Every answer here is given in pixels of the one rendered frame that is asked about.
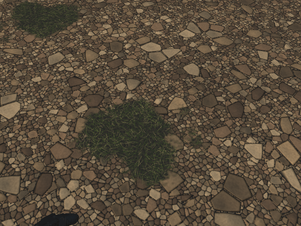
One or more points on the robot left hand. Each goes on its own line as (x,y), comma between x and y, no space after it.
(67,219)

